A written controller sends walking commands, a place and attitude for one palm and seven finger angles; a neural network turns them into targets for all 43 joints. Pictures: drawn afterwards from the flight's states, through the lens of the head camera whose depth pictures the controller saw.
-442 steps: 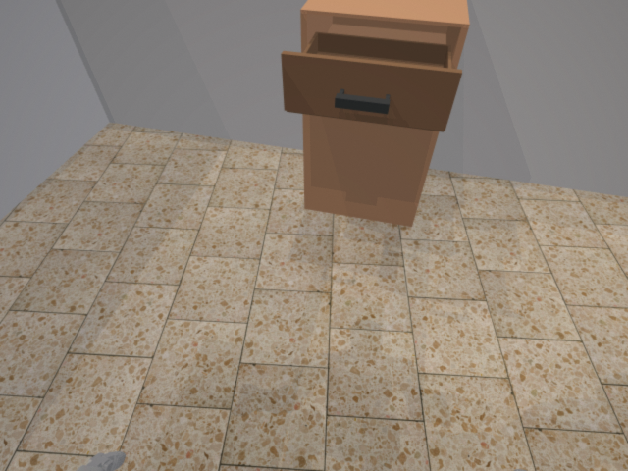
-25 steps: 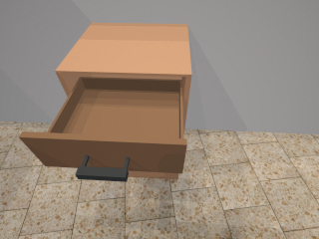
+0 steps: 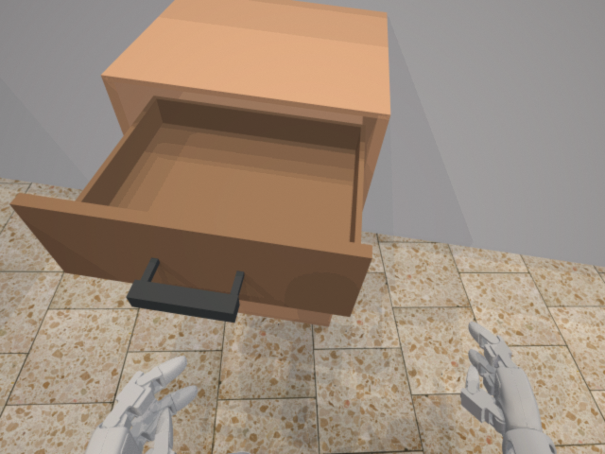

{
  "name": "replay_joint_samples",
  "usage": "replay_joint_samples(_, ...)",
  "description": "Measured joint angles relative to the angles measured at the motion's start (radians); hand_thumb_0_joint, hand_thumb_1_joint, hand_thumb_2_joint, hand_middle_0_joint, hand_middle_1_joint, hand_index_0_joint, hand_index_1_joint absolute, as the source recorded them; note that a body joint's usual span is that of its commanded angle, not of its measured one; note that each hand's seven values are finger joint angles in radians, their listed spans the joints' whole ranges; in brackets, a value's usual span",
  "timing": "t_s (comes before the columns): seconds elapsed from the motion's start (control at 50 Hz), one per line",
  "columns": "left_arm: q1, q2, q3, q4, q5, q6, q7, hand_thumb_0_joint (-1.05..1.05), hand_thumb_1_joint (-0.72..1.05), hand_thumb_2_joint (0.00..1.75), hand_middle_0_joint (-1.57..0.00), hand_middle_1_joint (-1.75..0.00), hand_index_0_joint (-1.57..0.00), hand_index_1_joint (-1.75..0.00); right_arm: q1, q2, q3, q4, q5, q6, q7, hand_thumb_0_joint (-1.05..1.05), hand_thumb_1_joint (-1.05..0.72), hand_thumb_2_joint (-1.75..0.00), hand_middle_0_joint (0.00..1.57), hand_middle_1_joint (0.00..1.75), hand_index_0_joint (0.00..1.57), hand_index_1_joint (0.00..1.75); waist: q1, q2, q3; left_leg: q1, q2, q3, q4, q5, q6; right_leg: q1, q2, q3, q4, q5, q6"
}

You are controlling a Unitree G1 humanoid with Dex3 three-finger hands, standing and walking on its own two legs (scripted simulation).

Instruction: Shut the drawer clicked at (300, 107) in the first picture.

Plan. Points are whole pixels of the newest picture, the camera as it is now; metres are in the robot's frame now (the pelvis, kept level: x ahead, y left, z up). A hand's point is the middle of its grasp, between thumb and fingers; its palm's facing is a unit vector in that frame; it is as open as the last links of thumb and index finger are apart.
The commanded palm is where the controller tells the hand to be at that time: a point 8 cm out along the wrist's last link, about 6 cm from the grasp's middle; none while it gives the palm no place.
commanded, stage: raise the hand and make a fist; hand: left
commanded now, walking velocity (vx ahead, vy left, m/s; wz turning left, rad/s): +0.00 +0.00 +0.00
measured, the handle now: (190, 286) +0.31 +0.19 +0.03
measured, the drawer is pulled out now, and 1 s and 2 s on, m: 0.29 0.29 0.29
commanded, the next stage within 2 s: bring the fist close to the handle in 1.50 s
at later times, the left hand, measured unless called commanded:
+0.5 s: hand (143, 429) +0.14 +0.18 +0.07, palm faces +0.04 -1.00 -0.08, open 3.6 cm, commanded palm +0.09 +0.22 +0.07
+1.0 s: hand (159, 414) +0.14 +0.15 +0.12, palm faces -0.02 -1.00 -0.05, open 3.2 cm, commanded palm +0.10 +0.21 +0.13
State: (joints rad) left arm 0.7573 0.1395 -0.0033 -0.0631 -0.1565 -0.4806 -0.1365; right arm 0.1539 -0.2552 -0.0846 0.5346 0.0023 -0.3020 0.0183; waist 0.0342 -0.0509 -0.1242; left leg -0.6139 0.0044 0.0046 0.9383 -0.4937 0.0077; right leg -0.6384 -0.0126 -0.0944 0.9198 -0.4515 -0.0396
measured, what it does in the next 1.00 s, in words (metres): stands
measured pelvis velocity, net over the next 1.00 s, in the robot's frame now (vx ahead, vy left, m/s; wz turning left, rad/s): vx -0.01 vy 0.02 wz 0.01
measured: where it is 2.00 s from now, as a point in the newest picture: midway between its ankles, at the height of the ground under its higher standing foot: outside the picture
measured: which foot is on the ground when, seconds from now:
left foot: down 0.00-1.00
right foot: down 0.00-1.00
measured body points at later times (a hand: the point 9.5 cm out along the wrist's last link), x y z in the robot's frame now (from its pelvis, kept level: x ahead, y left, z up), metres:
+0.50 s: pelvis -0.01 -0.01 -0.01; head +0.03 -0.02 +0.44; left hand +0.13 +0.23 +0.07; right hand +0.15 -0.25 -0.09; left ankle -0.02 +0.11 -0.69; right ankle +0.00 -0.10 -0.69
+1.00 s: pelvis -0.01 +0.02 +0.00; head +0.00 +0.01 +0.45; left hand +0.14 +0.20 +0.12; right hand +0.21 -0.18 -0.04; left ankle -0.02 +0.11 -0.69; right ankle +0.00 -0.10 -0.69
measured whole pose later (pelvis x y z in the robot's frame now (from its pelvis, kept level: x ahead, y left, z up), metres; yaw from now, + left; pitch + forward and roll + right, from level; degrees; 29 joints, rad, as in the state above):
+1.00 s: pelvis -0.01 +0.02 +0.00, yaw +1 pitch +6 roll -2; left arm 0.77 0.20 -0.03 -0.52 -0.18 -0.21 -0.14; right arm 0.24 -0.19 0.04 0.44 0.06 -0.24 -0.02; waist 0.03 0.05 -0.12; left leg -0.55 -0.01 0.00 0.93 -0.49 0.03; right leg -0.55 -0.02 -0.10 0.88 -0.43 -0.02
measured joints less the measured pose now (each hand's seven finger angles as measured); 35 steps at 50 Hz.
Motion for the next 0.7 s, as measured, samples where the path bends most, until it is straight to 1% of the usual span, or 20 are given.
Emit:
replay_joint_samples(0.06, 0.005, 0.032, 0.038, -0.07, 0.001, -0.096, -0.011, 0.02, 0.9, 0.9, -0.49, -0.62, -0.45, -0.59, -0.045, 0.0, 0.008, -0.02, -0.001, 0.017, 0.0, 0.01, -0.91, -0.9, 0.19, 0.3, 0.2, 0.3, 0.019, 0.028, -0.008, -0.083, 0.003, -0.032, 0.09, -0.032, -0.007, -0.063, -0.001, -0.032, 0.069, -0.03, -0.01)
replay_joint_samples(0.1, -0.036, 0.041, 0.077, -0.088, -0.022, -0.146, -0.042, 0.02, 0.9, 0.9, -0.53, -0.66, -0.5, -0.64, -0.075, 0.012, 0.022, -0.025, 0.003, 0.025, -0.002, 0.01, -0.91, -0.9, 0.19, 0.3, 0.2, 0.3, 0.025, 0.048, -0.01, -0.141, 0.004, -0.045, 0.144, -0.047, -0.012, -0.115, -0.001, -0.045, 0.117, -0.046, -0.015)
replay_joint_samples(0.12, -0.062, 0.041, 0.091, -0.093, -0.04, -0.154, -0.066, 0.02, 0.9, 0.9, -0.55, -0.68, -0.52, -0.66, -0.085, 0.021, 0.031, -0.027, 0.008, 0.028, -0.003, 0.01, -0.91, -0.9, 0.19, 0.3, 0.2, 0.3, 0.027, 0.057, -0.008, -0.165, 0.006, -0.049, 0.165, -0.052, -0.016, -0.138, -0.001, -0.049, 0.136, -0.052, -0.018)
replay_joint_samples(0.14, -0.087, 0.038, 0.098, -0.098, -0.06, -0.146, -0.094, 0.02, 0.9, 0.9, -0.57, -0.7, -0.55, -0.69, -0.089, 0.032, 0.041, -0.03, 0.013, 0.032, -0.004, 0.01, -0.91, -0.9, 0.19, 0.3, 0.2, 0.3, 0.029, 0.064, -0.004, -0.183, 0.007, -0.051, 0.181, -0.056, -0.02, -0.155, 0.0, -0.051, 0.151, -0.055, -0.021)
replay_joint_samples(0.18, -0.125, 0.031, 0.094, -0.111, -0.089, -0.091, -0.155, 0.02, 0.9, 0.9, -0.61, -0.74, -0.59, -0.73, -0.08, 0.054, 0.063, -0.036, 0.028, 0.043, -0.01, 0.01, -0.9, -0.9, 0.2, 0.3, 0.2, 0.3, 0.029, 0.08, 0.005, -0.198, 0.011, -0.055, 0.191, -0.033, -0.016, -0.171, 0.004, -0.054, 0.164, -0.057, -0.023)
replay_joint_samples(0.22, -0.143, 0.033, 0.08, -0.12, -0.096, -0.003, -0.201, 0.02, 0.9, 0.9, -0.65, -0.79, -0.64, -0.78, -0.05, 0.077, 0.082, -0.036, 0.042, 0.06, -0.019, 0.01, -0.9, -0.9, 0.2, 0.3, 0.2, 0.3, 0.021, 0.086, 0.007, -0.191, 0.01, -0.052, 0.183, -0.047, -0.02, -0.166, 0.002, -0.051, 0.157, -0.054, -0.022)
replay_joint_samples(0.26, -0.138, 0.046, 0.068, -0.138, -0.093, 0.084, -0.22, 0.02, 0.9, 0.9, -0.69, -0.83, -0.68, -0.82, -0.008, 0.095, 0.095, -0.035, 0.05, 0.082, -0.032, 0.01, -0.9, -0.9, 0.2, 0.3, 0.2, 0.3, 0.01, 0.087, 0.002, -0.17, 0.008, -0.044, 0.155, -0.045, -0.021, -0.151, 0.001, -0.044, 0.137, -0.047, -0.02)
replay_joint_samples(0.3, -0.116, 0.061, 0.075, -0.161, -0.092, 0.142, -0.207, 0.02, 0.9, 0.9, -0.73, -0.87, -0.73, -0.87, 0.031, 0.107, 0.096, -0.027, 0.053, 0.102, -0.045, 0.01, -0.9, -0.9, 0.2, 0.3, 0.2, 0.3, -0.002, 0.087, -0.002, -0.14, 0.008, -0.036, 0.124, -0.035, -0.022, -0.126, 0.002, -0.036, 0.113, -0.039, -0.018)
replay_joint_samples(0.34, -0.085, 0.066, 0.101, -0.183, -0.103, 0.163, -0.174, 0.02, 0.9, 0.9, -0.77, -0.92, -0.77, -0.91, 0.063, 0.111, 0.087, -0.014, 0.055, 0.117, -0.056, 0.02, -0.9, -0.9, 0.2, 0.3, 0.2, 0.3, -0.014, 0.088, -0.003, -0.109, 0.009, -0.029, 0.096, -0.027, -0.021, -0.1, 0.004, -0.029, 0.089, -0.031, -0.018)
replay_joint_samples(0.4, -0.047, 0.063, 0.15, -0.199, -0.123, 0.143, -0.129, 0.02, 0.9, 0.9, -0.83, -0.98, -0.83, -0.98, 0.097, 0.097, 0.067, 0.005, 0.056, 0.124, -0.068, 0.02, -0.9, -0.9, 0.2, 0.3, 0.2, 0.3, -0.024, 0.084, 0.001, -0.077, 0.01, -0.023, 0.066, -0.016, -0.02, -0.072, 0.006, -0.022, 0.063, -0.02, -0.016)
replay_joint_samples(0.46, -0.029, 0.065, 0.176, -0.196, -0.134, 0.106, -0.121, 0.02, 0.9, 0.9, -0.89, -1.05, -0.89, -1.04, 0.116, 0.065, 0.051, 0.015, 0.059, 0.113, -0.073, 0.02, -0.9, -0.9, 0.2, 0.3, 0.2, 0.3, -0.029, 0.082, 0.005, -0.071, 0.008, -0.024, 0.055, -0.006, -0.017, -0.063, 0.004, -0.024, 0.049, -0.011, -0.014)
replay_joint_samples(0.52, -0.022, 0.066, 0.159, -0.193, -0.14, 0.084, -0.145, 0.02, 0.9, 0.9, -0.95, -1.11, -0.95, -1.11, 0.118, 0.031, 0.041, 0.015, 0.064, 0.089, -0.074, 0.02, -0.9, -0.9, 0.2, 0.3, 0.2, 0.3, -0.033, 0.081, 0.012, -0.072, 0.005, -0.026, 0.053, 0.0, -0.013, -0.059, 0.002, -0.026, 0.041, -0.003, -0.01)
replay_joint_samples(0.58, -0.023, 0.076, 0.122, -0.203, -0.132, 0.084, -0.165, 0.02, 0.9, 0.9, -1.01, -1.18, -1.01, -1.17, 0.114, 0.012, 0.035, 0.004, 0.069, 0.063, -0.079, 0.02, -0.9, -0.9, 0.2, 0.3, 0.2, 0.3, -0.035, 0.077, 0.014, -0.067, 0.005, -0.025, 0.05, 0.004, -0.007, -0.053, 0.003, -0.024, 0.032, 0.005, -0.006)
replay_joint_samples(0.64, -0.031, 0.088, 0.102, -0.234, -0.118, 0.096, -0.146, 0.02, 0.9, 0.9, -1.07, -1.24, -1.07, -1.24, 0.104, 0.012, 0.033, -0.012, 0.07, 0.047, -0.079, 0.02, -0.9, -0.9, 0.19, 0.3, 0.2, 0.3, -0.037, 0.073, 0.011, -0.051, 0.007, -0.021, 0.045, 0.005, -0.003, -0.036, 0.005, -0.02, 0.022, 0.011, -0.004)
replay_joint_samples(0.7, -0.032, 0.085, 0.099, -0.275, -0.111, 0.114, -0.104, 0.02, 0.9, 0.9, -1.13, -1.31, -1.13, -1.3, 0.093, 0.025, 0.039, -0.028, 0.07, 0.042, -0.072, 0.02, -0.9, -0.9, 0.19, 0.3, 0.2, 0.3, -0.039, 0.074, 0.002, -0.027, 0.007, -0.017, 0.035, 0.004, 0.002, -0.01, 0.006, -0.017, 0.008, 0.015, 0.001)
